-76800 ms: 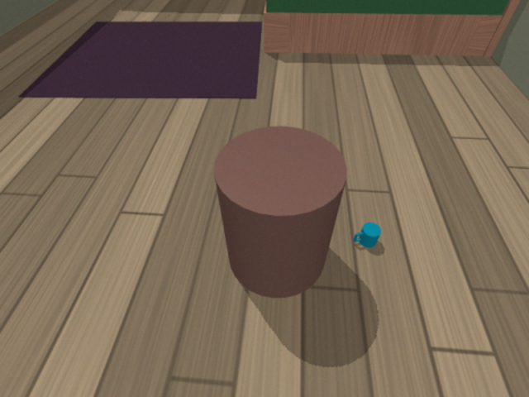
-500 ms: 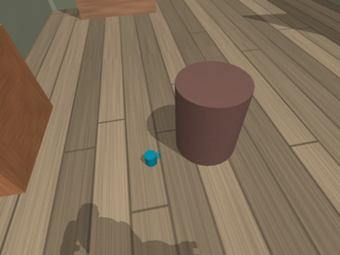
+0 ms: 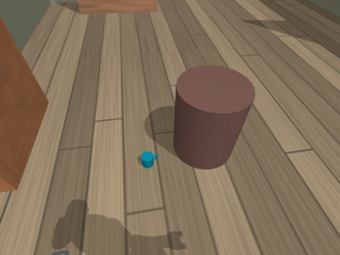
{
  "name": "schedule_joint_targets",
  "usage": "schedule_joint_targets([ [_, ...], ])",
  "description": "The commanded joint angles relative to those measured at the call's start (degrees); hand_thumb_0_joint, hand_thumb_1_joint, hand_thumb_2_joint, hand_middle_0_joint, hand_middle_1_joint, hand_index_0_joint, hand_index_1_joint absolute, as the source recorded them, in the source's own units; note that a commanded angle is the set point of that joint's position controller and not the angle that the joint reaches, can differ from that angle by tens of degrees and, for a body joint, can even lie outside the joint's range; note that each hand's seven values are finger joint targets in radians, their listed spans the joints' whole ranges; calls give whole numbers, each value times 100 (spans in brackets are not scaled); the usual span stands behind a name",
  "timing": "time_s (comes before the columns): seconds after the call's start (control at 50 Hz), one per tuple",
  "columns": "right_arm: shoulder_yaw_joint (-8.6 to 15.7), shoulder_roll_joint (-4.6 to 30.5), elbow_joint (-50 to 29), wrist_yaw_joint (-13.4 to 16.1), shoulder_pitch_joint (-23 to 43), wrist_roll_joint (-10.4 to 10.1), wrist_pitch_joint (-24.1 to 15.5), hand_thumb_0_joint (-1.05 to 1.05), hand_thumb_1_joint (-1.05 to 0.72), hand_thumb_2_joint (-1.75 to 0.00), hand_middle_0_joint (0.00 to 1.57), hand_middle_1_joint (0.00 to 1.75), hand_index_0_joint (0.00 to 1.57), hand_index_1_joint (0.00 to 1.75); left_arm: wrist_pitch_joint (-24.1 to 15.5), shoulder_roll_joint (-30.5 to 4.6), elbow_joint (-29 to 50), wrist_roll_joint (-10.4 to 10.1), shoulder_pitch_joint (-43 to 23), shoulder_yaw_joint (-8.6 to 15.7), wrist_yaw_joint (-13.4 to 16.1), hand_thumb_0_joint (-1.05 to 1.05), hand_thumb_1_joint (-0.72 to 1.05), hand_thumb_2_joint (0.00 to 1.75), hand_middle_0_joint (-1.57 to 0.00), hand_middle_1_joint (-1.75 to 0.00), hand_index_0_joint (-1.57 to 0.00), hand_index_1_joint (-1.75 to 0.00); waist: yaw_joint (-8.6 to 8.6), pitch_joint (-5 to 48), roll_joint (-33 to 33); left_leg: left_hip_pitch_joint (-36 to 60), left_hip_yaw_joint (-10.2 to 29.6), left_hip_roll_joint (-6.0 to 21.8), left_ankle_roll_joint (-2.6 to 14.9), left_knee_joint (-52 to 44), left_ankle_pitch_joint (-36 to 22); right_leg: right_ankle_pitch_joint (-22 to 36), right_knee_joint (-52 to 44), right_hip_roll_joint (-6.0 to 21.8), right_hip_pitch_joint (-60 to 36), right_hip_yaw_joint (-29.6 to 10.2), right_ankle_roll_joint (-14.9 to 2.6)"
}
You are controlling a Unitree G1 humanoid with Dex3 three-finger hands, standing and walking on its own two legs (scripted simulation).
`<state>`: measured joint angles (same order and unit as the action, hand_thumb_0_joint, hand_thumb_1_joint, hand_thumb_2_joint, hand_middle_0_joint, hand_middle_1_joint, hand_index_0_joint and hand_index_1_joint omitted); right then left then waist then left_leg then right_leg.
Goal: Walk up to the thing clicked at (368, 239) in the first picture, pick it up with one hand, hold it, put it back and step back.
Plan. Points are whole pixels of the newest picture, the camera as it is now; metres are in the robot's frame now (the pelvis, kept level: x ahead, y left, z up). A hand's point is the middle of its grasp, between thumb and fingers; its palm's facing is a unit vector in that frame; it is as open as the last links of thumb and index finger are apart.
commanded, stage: walk up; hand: left
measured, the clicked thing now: (149, 158) +0.83 +0.18 -0.73
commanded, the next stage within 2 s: stand in 0.22 s
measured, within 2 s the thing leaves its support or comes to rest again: neither
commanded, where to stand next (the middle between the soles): +0.42 -0.03 m, yaw -2 degrees
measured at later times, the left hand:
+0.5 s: hand out of the picture +0.07 +0.24 -0.15, palm faces -0.02 -0.94 -0.34, open 7.4 cm
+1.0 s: hand out of the picture +0.05 +0.24 -0.14, palm faces -0.05 -0.94 -0.35, open 7.4 cm
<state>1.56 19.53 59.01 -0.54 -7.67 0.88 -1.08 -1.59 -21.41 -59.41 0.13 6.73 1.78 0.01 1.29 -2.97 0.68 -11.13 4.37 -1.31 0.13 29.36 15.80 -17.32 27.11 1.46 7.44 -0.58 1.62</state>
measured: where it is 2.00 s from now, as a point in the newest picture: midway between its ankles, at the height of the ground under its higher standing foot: outside the picture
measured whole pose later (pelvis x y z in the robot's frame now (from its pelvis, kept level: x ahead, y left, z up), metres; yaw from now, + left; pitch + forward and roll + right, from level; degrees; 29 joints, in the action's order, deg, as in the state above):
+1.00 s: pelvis -0.03 -0.02 +0.01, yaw -1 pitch -3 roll +0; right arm 0.3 20.5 65.9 -0.5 -8.3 0.6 -0.2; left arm -0.9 -20.4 -64.7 0.4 7.2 -0.3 -0.6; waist -0.4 -3.6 -0.5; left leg -7.8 4.0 0.4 -1.7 18.6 8.2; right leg -10.7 19.0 0.2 5.8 -1.1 0.5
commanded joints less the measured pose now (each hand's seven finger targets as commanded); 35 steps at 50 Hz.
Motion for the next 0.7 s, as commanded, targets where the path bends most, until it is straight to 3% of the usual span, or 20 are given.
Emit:
schedule_joint_targets([
  [0.0,312,1234,-358,81,343,-15,-109,0,-90,-90,20,30,20,30,-103,-1170,260,6,-198,260,87,0,90,90,-20,-30,-20,-30,-14,543,-373,-1,472,682,316,-471,-1910,1411,-205,345,-336,-226,-387],
  [0.1,329,1226,-324,69,529,-3,-74,0,-90,-90,20,30,20,30,-110,-1240,193,42,-251,274,91,0,90,90,-20,-30,-20,-30,-31,433,-187,-85,364,579,293,-396,-1510,1376,-355,434,-335,-294,-429],
  [0.18,308,1189,-278,57,553,4,-69,0,-90,-90,20,30,20,30,-110,-1276,181,49,-358,288,92,0,90,90,-20,-30,-20,-30,-63,432,-86,-18,329,546,267,-412,-1510,1381,-383,494,-304,-347,-445],
  [0.2,248,1226,-236,88,634,-61,-79,0,-90,-90,20,30,20,30,-75,-1041,83,4,-438,151,84,0,90,90,-20,-30,-20,-30,-134,373,-100,395,463,726,203,-632,-2385,2141,-534,558,-67,-477,-367],
  [0.22,241,1264,-194,93,522,-57,-95,0,-90,-90,20,30,20,30,-62,-1013,96,-17,-411,149,81,0,90,90,-20,-30,-20,-30,-135,524,-160,589,459,796,196,-670,-2859,2287,-468,494,-174,-358,-295],
  [0.28,214,1264,-119,111,629,-77,-81,0,-90,-90,20,30,20,30,-48,-1051,4,-4,-351,120,104,0,90,90,-20,-30,-20,-30,-110,658,-143,740,391,800,176,-702,-3044,2525,-626,506,-444,-341,-249],
  [0.32,185,1249,-82,118,626,-84,-67,0,-90,-90,20,30,20,30,-34,-1075,-17,-1,-414,118,90,0,90,90,-20,-30,-20,-30,-126,665,-153,666,341,769,128,-871,-2753,2304,-723,499,-553,-339,-235],
  [0.42,160,1239,12,112,684,-82,-62,0,-90,-90,20,30,20,30,-50,-1095,-115,19,-371,95,86,0,90,90,-20,-30,-20,-30,-109,800,-93,810,268,791,102,-977,-2643,2376,-860,544,-652,-344,-232],
  [0.52,120,1244,113,97,665,-75,-36,0,-90,-90,20,30,20,30,-26,-1098,-177,20,-439,79,67,0,90,90,-20,-30,-20,-30,-142,422,-74,525,282,734,63,-1257,-1574,1398,-1111,526,-397,-415,-229],
  [0.68,133,1269,225,41,529,-33,-39,0,-90,-90,20,30,20,30,-24,-1147,-192,64,-361,69,27,0,90,90,-20,-30,-20,-30,-126,89,-98,231,369,688,42,-1450,-317,110,-1356,499,76,-543,-267],
])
